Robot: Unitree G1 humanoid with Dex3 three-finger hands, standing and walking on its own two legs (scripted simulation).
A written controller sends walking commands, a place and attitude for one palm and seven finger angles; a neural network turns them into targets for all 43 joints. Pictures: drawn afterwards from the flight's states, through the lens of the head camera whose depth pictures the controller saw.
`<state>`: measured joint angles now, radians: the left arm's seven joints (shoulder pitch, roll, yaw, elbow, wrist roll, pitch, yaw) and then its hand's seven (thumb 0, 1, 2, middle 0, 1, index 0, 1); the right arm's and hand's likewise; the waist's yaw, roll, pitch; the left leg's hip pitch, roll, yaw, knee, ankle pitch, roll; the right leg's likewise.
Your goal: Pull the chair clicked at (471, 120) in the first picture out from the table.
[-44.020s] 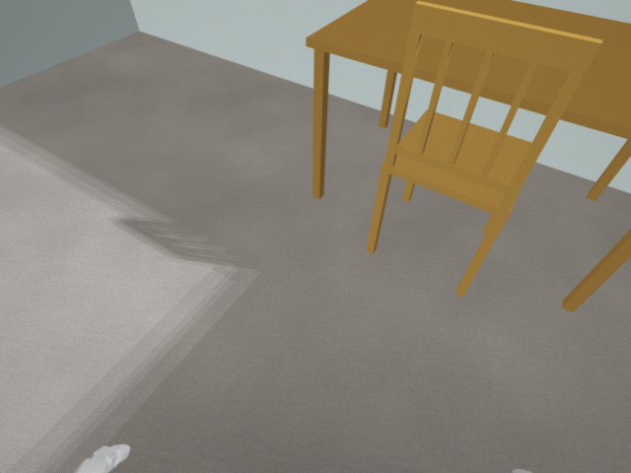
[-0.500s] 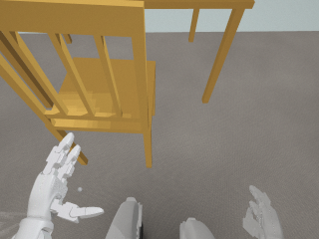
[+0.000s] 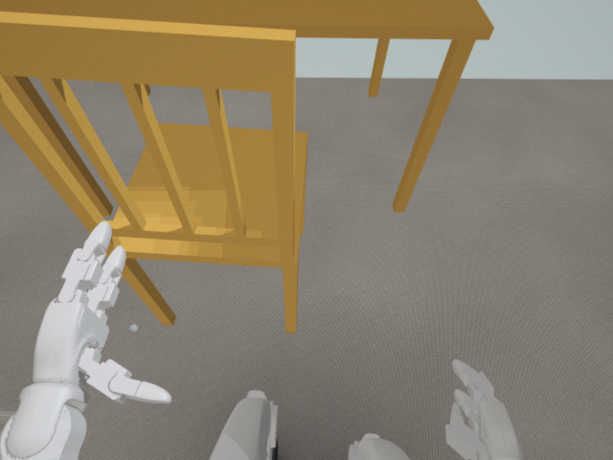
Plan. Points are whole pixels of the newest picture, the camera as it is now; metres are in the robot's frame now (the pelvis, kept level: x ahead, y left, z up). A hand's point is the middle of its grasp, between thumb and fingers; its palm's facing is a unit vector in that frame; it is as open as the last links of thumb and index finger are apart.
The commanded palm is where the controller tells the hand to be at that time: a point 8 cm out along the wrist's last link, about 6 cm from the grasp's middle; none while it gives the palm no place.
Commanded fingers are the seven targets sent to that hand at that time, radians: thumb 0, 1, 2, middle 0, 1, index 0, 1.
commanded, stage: raise the hand toward the chair's back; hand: left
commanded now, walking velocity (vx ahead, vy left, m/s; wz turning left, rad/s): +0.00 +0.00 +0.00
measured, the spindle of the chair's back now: (167, 171) +0.51 +0.26 +0.03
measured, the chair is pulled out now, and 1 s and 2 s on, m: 0.29 0.29 0.29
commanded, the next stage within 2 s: aim the fingers beside a spindle in 0.48 s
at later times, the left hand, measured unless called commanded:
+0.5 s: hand (161, 325) +0.26 +0.19 +0.05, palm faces +0.03 -1.00 -0.06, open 16.9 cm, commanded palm +0.23 +0.24 +0.06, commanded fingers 0.00 -0.50 0.30 -0.06 -0.08 -0.06 -0.08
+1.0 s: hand (179, 307) +0.28 +0.18 +0.04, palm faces +0.01 -1.00 -0.04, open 16.9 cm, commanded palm +0.26 +0.23 +0.04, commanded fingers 0.00 -0.50 0.30 -0.06 -0.08 -0.06 -0.08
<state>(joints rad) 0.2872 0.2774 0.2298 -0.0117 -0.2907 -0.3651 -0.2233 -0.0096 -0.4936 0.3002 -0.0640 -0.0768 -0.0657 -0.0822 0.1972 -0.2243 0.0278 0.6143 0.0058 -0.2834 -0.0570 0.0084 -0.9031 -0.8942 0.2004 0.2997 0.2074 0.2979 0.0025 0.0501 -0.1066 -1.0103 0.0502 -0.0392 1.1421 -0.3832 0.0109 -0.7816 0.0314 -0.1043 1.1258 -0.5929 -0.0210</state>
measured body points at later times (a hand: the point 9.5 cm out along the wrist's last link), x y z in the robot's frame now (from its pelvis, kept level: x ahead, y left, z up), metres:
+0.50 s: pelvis +0.01 -0.01 +0.00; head +0.09 -0.01 +0.45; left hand +0.25 +0.24 +0.06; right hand +0.19 -0.25 -0.08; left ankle +0.09 +0.11 -0.65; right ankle -0.02 -0.11 -0.65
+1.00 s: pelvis +0.01 -0.01 -0.01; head +0.09 -0.01 +0.43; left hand +0.28 +0.23 +0.05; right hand +0.18 -0.26 -0.10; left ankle +0.09 +0.11 -0.65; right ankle -0.02 -0.11 -0.65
